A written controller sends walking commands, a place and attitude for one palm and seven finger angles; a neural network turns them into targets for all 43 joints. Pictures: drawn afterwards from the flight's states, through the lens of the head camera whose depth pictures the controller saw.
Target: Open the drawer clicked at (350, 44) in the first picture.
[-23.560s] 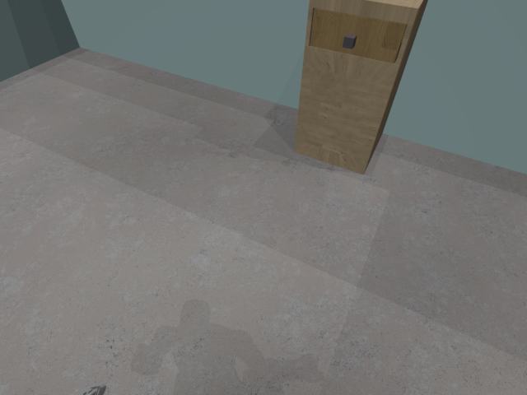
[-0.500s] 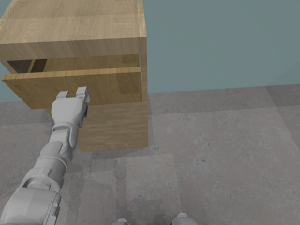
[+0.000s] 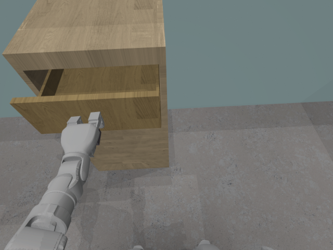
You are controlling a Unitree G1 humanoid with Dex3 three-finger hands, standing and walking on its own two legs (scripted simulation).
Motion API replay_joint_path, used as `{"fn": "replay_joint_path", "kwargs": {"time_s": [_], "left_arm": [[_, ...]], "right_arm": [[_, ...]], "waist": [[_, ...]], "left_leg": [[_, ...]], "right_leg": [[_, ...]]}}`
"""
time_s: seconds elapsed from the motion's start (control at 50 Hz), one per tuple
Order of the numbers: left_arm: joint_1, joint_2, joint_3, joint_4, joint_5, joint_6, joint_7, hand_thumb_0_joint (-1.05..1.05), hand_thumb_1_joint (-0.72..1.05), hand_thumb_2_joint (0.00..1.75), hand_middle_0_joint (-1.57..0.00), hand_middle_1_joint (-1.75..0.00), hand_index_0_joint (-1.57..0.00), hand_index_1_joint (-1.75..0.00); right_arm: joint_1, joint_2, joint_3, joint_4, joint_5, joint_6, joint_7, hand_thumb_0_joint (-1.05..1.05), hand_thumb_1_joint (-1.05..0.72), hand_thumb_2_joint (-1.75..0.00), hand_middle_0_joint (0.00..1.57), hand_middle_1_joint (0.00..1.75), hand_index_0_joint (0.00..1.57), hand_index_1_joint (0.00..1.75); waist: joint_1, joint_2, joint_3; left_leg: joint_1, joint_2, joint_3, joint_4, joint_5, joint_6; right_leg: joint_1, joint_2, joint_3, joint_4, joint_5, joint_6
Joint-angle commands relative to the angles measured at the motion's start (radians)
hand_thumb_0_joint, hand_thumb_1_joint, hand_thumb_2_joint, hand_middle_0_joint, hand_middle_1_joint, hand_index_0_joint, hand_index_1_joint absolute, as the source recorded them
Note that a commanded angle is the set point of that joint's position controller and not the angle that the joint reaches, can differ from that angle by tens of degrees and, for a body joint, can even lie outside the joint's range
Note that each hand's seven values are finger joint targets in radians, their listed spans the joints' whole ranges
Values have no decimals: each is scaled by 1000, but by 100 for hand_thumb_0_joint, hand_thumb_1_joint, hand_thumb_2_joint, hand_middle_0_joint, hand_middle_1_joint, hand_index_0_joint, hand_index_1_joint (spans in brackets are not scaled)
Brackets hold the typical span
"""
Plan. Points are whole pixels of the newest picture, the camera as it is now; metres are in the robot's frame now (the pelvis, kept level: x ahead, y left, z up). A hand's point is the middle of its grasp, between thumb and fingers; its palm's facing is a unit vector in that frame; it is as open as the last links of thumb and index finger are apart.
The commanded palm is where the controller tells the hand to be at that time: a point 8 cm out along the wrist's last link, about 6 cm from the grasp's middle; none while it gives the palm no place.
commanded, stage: pull the drawer open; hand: left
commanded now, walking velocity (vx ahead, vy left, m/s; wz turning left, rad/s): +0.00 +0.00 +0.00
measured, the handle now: (91, 128) +0.43 +0.23 -0.01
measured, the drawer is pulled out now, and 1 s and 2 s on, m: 0.12 0.25 0.30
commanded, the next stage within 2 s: open the thumb to release the handle in 1.82 s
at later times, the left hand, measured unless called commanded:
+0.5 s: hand (85, 168) +0.32 +0.22 -0.03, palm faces -0.02 -0.04 -1.00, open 8.0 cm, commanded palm +0.29 +0.23 +0.03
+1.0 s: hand (80, 195) +0.25 +0.22 -0.03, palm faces -0.03 -0.06 -1.00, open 7.9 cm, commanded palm +0.22 +0.21 +0.03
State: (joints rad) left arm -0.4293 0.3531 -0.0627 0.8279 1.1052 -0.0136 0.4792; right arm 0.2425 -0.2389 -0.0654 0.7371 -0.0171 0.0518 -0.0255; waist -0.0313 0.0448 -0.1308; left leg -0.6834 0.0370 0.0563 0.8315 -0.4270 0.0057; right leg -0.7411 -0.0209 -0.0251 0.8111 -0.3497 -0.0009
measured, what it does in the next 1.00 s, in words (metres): stands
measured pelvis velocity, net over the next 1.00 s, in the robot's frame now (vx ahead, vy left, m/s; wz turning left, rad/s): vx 0.01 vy -0.01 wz -0.01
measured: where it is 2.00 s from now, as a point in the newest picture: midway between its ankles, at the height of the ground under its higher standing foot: outside the picture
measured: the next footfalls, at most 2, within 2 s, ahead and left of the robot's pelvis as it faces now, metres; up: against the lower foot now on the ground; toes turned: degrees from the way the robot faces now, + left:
none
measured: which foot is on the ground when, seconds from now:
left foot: down 0.00-1.00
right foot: down 0.00-1.00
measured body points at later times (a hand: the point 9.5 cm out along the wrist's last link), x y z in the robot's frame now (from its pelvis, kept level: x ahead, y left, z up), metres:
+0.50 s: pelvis +0.01 +0.00 +0.01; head +0.06 -0.02 +0.45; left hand +0.31 +0.22 +0.03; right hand +0.15 -0.25 -0.12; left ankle -0.02 +0.11 -0.70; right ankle +0.02 -0.12 -0.70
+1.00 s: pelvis +0.01 -0.01 +0.00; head +0.05 -0.03 +0.45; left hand +0.25 +0.22 +0.03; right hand +0.18 -0.25 -0.11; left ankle -0.02 +0.11 -0.70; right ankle +0.02 -0.12 -0.70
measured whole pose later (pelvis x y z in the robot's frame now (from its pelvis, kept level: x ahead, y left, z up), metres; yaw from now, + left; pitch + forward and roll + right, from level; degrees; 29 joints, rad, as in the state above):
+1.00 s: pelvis +0.01 -0.01 +0.00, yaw +0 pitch +11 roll +0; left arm 0.19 0.29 -0.12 0.25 1.11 0.06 0.49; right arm 0.15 -0.23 -0.04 0.65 -0.03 0.03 -0.01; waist 0.03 0.04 -0.12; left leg -0.55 0.04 0.06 0.81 -0.45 -0.01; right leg -0.62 -0.02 -0.02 0.81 -0.38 -0.01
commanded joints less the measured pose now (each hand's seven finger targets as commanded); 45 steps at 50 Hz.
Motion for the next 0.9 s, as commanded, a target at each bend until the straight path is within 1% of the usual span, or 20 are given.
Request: {"fn": "replay_joint_path", "kwargs": {"time_s": [0.0, 0.06, 0.08, 0.16, 0.2, 0.22, 0.28, 0.3, 0.36, 0.38, 0.42, 0.48, 0.5, 0.54, 0.6, 0.68, 0.76, 0.78, 0.84, 0.88], "left_arm": [[-189, 143, 43, -225, -1, -11, 39, 0, 90, 90, -40, -135, -40, -135], [-103, 164, 77, -274, -4, -10, 43, 0, 90, 90, -40, -135, -40, -135], [-72, 136, 56, -299, -8, -7, 44, 0, 90, 90, -40, -135, -40, -135], [-43, 132, 56, -355, -9, 9, 50, 0, 90, 90, -40, -135, -40, -135], [-25, 148, 72, -351, -7, 21, 54, 0, 90, 90, -40, -135, -40, -135], [-11, 174, 96, -374, -6, 24, 55, 0, 90, 90, -40, -135, -40, -135], [80, 128, 63, -418, -5, 35, 57, 0, 90, 90, -40, -135, -40, -135], [81, 108, 48, -435, -6, 40, 57, 0, 90, 90, -40, -135, -40, -135], [150, 121, 66, -474, -9, 52, 57, 0, 90, 90, -40, -135, -40, -135], [147, 100, 48, -481, -11, 55, 54, 0, 90, 90, -40, -135, -40, -135], [167, 120, 68, -500, -10, 59, 55, 0, 90, 90, -40, -135, -40, -135], [164, 98, 43, -521, -5, 62, 55, 0, 90, 90, -40, -135, -40, -135], [184, 119, 64, -516, -1, 64, 56, 0, 90, 90, -40, -135, -40, -135], [210, 110, 58, -542, 3, 66, 57, 0, 90, 90, -40, -135, -40, -135], [244, 76, 29, -576, -4, 70, 53, 0, 90, 90, -40, -135, -40, -135], [332, 79, 43, -618, -5, 73, 52, 0, 90, 90, -40, -135, -40, -135], [397, 74, 41, -693, -6, 71, 54, 0, 90, 90, -40, -135, -40, -135], [434, 43, 16, -697, -4, 72, 54, 0, 90, 90, -40, -135, -40, -135], [486, 80, 52, -749, 0, 68, 61, 0, 90, 90, -40, -135, -40, -135], [524, 40, 16, -781, -2, 66, 63, 0, 90, 90, -40, -135, -40, -135]], "right_arm": [[26, -133, -47, -108, 1, -31, -10, 0, -90, -90, 20, 30, 20, 30], [10, -133, -47, -120, 0, -34, -9, 0, -90, -90, 20, 30, 20, 30], [3, -131, -46, -130, 1, -38, -8, 0, -90, -90, 20, 30, 20, 30], [-15, -134, -45, -135, 4, -43, -8, 0, -90, -90, 20, 30, 20, 30], [-23, -136, -43, -133, 3, -46, -11, 0, -90, -90, 20, 30, 20, 30], [-30, -139, -42, -135, 2, -44, -12, 0, -90, -90, 20, 30, 20, 30], [-47, -129, -40, -150, 3, -49, -11, 0, -90, -90, 20, 30, 20, 30], [-51, -127, -40, -155, 3, -49, -10, 0, -90, -90, 20, 30, 20, 30], [-69, -127, -36, -167, 2, -50, -10, 0, -90, -90, 20, 30, 20, 30], [-71, -126, -35, -167, 2, -51, -9, 0, -90, -90, 20, 30, 20, 30], [-89, -128, -32, -172, 1, -52, -13, 0, -90, -90, 20, 30, 20, 30], [-99, -122, -29, -176, 0, -58, -13, 0, -90, -90, 20, 30, 20, 30], [-100, -121, -29, -176, 0, -57, -15, 0, -90, -90, 20, 30, 20, 30], [-109, -118, -26, -183, -3, -59, -16, 0, -90, -90, 20, 30, 20, 30], [-120, -113, -24, -191, -2, -60, -10, 0, -90, -90, 20, 30, 20, 30], [-137, -109, -23, -202, -5, -62, -9, 0, -90, -90, 20, 30, 20, 30], [-153, -107, -22, -214, -9, -64, -3, 0, -90, -90, 20, 30, 20, 30], [-159, -103, -18, -218, -10, -66, 0, 0, -90, -90, 20, 30, 20, 30], [-172, -105, -18, -223, -14, -67, 3, 0, -90, -90, 20, 30, 20, 30], [-178, -98, -16, -228, -16, -69, 9, 0, -90, -90, 20, 30, 20, 30]], "waist": [[12, -24, -370], [30, -29, -367], [28, -33, -365], [21, -27, -322], [23, -48, -298], [33, -38, -315], [46, -19, -315], [36, -27, -311], [51, -24, -300], [40, -39, -286], [50, -35, -280], [45, -24, -255], [53, -33, -261], [63, -23, -275], [58, -14, -260], [70, -42, -261], [75, -25, -267], [74, -24, -248], [83, -20, -244], [80, -20, -233]], "left_leg": [[181, -58, -18, -88, 395, 15], [184, -57, -14, -93, 409, 16], [186, -57, -12, -94, 416, 16], [200, -53, -15, -104, 395, 13], [186, -57, -12, -109, 362, 14], [195, -57, -15, -111, 380, 12], [216, -57, -11, -112, 415, 9], [226, -55, -13, -109, 424, 10], [231, -54, -15, -112, 447, 7], [233, -53, -15, -112, 438, 8], [230, -55, -17, -118, 427, 6], [235, -57, -15, -121, 381, 6], [235, -58, -16, -121, 383, 5], [243, -59, -15, -120, 404, 5], [255, -58, -17, -117, 420, 3], [257, -57, -16, -113, 441, 2], [268, -55, -16, -112, 448, 0], [263, -55, -18, -110, 446, 0], [269, -52, -19, -110, 446, -2], [265, -52, -21, -106, 438, -3]], "right_leg": [[266, 58, -9, -76, 360, -39], [289, 59, -4, -77, 377, -39], [294, 58, -7, -80, 388, -38], [274, 60, -11, -88, 355, -39], [277, 58, -9, -95, 340, -37], [289, 58, -9, -90, 343, -41], [295, 59, -13, -88, 363, -41], [289, 59, -15, -90, 370, -40], [298, 60, -15, -88, 380, -41], [292, 59, -17, -92, 380, -38], [298, 59, -16, -93, 363, -40], [277, 58, -19, -98, 330, -40], [283, 59, -19, -95, 325, -41], [294, 57, -18, -91, 343, -41], [286, 58, -19, -92, 352, -42], [303, 58, -18, -88, 371, -40], [306, 57, -12, -86, 375, -40], [296, 58, -17, -85, 364, -40], [294, 59, -12, -82, 359, -41], [284, 59, -16, -78, 347, -42]]}}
